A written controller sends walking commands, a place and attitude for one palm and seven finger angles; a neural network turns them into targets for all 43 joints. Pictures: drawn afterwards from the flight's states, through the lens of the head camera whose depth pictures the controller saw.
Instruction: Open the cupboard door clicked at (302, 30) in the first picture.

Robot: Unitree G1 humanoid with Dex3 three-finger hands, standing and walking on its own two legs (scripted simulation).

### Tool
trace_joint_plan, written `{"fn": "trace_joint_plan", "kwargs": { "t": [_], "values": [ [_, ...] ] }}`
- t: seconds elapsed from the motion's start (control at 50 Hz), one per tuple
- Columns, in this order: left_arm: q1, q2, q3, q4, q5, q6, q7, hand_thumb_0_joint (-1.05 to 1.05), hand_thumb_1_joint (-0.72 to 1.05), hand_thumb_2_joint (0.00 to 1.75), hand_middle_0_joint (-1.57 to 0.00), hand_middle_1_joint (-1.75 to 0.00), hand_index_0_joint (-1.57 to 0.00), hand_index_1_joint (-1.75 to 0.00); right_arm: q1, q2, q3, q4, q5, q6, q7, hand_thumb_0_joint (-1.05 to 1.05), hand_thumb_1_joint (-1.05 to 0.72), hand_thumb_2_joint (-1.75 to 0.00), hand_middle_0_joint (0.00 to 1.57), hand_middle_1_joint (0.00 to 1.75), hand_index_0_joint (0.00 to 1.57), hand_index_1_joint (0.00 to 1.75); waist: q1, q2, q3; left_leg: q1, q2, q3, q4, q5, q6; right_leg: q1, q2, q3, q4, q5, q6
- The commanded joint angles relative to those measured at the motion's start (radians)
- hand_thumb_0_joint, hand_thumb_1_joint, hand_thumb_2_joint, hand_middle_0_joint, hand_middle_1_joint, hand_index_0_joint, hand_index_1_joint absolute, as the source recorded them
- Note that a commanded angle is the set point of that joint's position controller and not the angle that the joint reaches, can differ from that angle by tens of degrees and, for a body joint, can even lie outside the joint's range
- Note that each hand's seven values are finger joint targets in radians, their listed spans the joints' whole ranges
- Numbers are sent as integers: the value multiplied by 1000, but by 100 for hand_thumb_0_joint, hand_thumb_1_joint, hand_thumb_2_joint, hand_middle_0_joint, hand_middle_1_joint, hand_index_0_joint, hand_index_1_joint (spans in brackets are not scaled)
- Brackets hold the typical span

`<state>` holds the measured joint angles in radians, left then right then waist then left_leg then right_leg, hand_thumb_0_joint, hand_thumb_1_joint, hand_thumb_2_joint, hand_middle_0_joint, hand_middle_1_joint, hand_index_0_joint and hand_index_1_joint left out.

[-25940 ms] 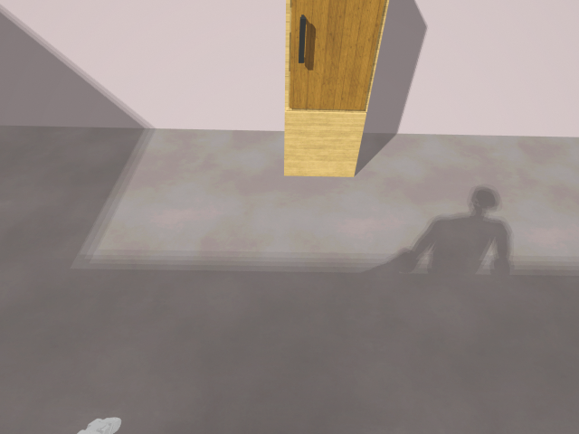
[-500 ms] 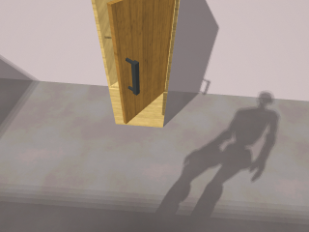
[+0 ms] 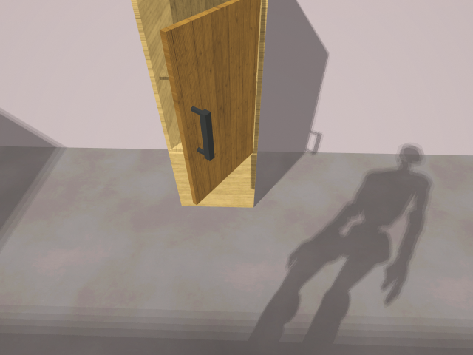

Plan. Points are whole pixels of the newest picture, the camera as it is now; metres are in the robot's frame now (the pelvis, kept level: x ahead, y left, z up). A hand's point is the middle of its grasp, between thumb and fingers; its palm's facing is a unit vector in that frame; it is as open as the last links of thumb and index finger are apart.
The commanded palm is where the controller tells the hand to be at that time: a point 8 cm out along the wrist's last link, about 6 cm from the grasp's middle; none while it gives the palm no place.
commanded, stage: let the arm hang, fingers relaxed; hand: left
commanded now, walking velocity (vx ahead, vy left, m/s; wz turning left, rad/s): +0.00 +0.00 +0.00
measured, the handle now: (202, 134) +0.68 +0.13 -0.04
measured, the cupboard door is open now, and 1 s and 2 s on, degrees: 54 54 54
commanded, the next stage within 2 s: look to check the result in 0.20 s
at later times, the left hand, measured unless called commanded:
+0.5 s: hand out of the picture +0.03 +0.18 -0.17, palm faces +0.02 -0.98 -0.21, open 7.4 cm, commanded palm none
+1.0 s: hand out of the picture +0.09 +0.19 -0.17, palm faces +0.00 -0.96 -0.26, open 7.4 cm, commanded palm none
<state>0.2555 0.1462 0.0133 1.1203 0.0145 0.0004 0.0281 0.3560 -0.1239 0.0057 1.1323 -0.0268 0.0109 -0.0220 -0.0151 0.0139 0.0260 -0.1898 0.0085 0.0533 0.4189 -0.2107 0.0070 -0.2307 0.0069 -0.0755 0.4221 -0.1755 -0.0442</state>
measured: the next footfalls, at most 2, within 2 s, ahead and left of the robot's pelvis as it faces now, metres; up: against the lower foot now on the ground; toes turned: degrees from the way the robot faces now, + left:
left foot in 1.96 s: +0.16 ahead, +0.07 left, +0.00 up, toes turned -36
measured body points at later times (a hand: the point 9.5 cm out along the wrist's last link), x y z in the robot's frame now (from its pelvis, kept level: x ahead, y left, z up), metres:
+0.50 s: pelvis +0.03 +0.00 +0.00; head +0.05 +0.00 +0.45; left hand +0.03 +0.23 -0.15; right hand +0.02 -0.22 -0.16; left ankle +0.01 +0.11 -0.74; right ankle +0.03 -0.09 -0.74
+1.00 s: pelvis +0.05 -0.01 +0.00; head +0.06 -0.02 +0.45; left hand +0.09 +0.25 -0.15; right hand +0.06 -0.24 -0.16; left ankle +0.01 +0.11 -0.74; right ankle +0.04 -0.09 -0.74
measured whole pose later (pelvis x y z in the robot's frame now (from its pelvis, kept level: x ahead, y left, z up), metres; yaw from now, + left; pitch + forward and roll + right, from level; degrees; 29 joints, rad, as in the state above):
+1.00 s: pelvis +0.05 -0.01 +0.00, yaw -1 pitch +0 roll +0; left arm 0.19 0.20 0.02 1.12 0.01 -0.02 0.03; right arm 0.22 -0.20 0.00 1.13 -0.02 0.00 -0.03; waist -0.01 0.02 0.04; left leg -0.10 0.02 0.07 0.36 -0.25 -0.01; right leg -0.16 0.03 -0.06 0.38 -0.22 -0.05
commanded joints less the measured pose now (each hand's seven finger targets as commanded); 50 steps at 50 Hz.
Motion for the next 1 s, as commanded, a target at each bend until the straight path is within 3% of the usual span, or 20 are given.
{"fn": "trace_joint_plan", "kwargs": {
  "t": [0.0, 0.1, 0.14, 0.24, 0.4, 0.88, 0.94, 0.98],
  "values": [
    [66, 108, 23, -13, -5, -10, 7, 0, 90, 90, -20, -30, -20, -30, 67, -82, -16, -18, 4, -17, -12, 0, -90, -90, 20, 30, 20, 30, 17, 24, 69, -81, 88, -101, -123, -48, 27, 17, -107, 123, -100, -72, -14],
    [70, 102, 21, -6, -4, -13, 8, 0, 90, 90, -20, -30, -20, -30, 59, -82, -20, -19, 5, -17, -14, 0, -90, -90, 20, 30, 20, 30, 12, 28, 72, -56, 88, -97, -120, -30, 26, 11, -106, 127, -101, -48, -13],
    [70, 107, 22, -7, -4, -15, 9, 0, 90, 90, -20, -30, -20, -30, 58, -89, -21, -21, 8, -17, -14, 0, -90, -90, 20, 30, 20, 30, 11, -7, 65, -44, 90, -95, -111, -16, 27, 15, -105, 124, -101, -40, -12],
    [72, 110, 23, -6, -3, -21, 10, 0, 90, 90, -20, -30, -20, -30, 39, -102, -26, -21, 9, -21, -16, 0, -90, -90, 20, 30, 20, 30, 9, 2, 35, -6, 92, -88, -101, 32, 27, 27, -109, 126, -100, 4, -13],
    [56, 122, 22, 0, -4, -24, 8, 0, 90, 90, -20, -30, -20, -30, 2, -121, -25, -18, 8, -24, -17, 0, -90, -90, 20, 30, 20, 30, 8, 3, 44, 12, 98, -90, -107, 74, 25, 41, -112, 124, -96, 53, -12],
    [-28, 202, 31, -16, -6, -35, 5, 0, 90, 90, -20, -30, -20, -30, -84, -198, -29, -22, 8, -30, -14, 0, -90, -90, 20, 30, 20, 30, 10, -5, -16, 80, 107, -84, -118, 186, 17, 119, -128, 130, -100, 231, -15],
    [-8, 158, 31, -21, -6, -18, 8, 0, 90, 90, -20, -30, -20, -30, -49, -145, -26, -20, 8, -16, -21, 0, -90, -90, 20, 30, 20, 30, 5, -27, -21, 98, 114, -41, -67, 184, 5, 88, -123, 150, -68, 308, -11],
    [-16, 182, 45, -32, -3, -7, 6, 0, 90, 90, -20, -30, -20, -30, -42, -159, -37, -29, 9, -6, -25, 0, -90, -90, 20, 30, 20, 30, 2, -35, -13, 84, 116, -15, -33, 162, -1, 76, -130, 176, -38, 359, -20]
  ]
}}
